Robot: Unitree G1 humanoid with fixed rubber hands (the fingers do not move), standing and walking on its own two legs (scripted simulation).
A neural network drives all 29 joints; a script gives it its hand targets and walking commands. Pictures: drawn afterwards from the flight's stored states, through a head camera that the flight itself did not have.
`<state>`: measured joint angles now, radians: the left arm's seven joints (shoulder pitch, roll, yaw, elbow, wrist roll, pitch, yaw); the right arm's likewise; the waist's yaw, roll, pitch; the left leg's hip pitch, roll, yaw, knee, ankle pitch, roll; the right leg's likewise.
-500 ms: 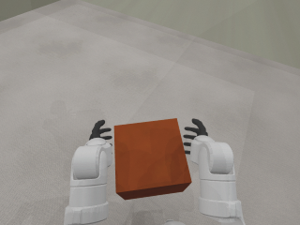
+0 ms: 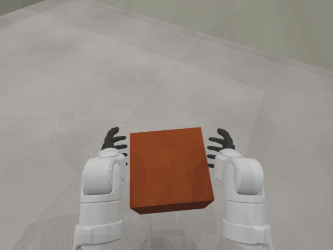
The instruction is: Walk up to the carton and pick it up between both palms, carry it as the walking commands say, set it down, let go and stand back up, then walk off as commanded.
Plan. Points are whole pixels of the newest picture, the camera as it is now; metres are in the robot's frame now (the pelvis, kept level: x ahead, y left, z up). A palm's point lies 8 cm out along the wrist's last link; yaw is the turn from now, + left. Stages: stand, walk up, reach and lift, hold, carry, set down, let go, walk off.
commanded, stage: carry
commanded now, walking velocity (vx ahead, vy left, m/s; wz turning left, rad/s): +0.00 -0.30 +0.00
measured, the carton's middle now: (169, 172) +0.33 -0.02 -0.03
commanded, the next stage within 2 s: none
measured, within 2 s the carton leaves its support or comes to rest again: neither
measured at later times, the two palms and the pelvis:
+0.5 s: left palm (194, 187) +0.24 -0.06 +0.09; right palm (318, 193) +0.22 -0.31 +0.08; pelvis -0.08 -0.17 +0.01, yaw +1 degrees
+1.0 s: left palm (222, 214) +0.18 -0.09 +0.11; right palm out of the picture +0.18 -0.34 +0.10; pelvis -0.12 -0.22 +0.02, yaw +1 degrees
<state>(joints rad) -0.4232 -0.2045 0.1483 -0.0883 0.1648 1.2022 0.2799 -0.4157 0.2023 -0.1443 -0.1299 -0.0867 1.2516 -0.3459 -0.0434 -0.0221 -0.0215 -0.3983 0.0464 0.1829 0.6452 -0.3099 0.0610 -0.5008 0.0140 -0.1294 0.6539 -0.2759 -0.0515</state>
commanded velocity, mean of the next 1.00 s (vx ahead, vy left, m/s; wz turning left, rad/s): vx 0.00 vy -0.10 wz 0.00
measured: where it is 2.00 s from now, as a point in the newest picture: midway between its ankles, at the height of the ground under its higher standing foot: outside the picture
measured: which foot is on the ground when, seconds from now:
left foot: down 0.00-0.30, up 0.32-0.56, down 0.58-1.00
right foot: up 0.00-0.26, down 0.28-1.00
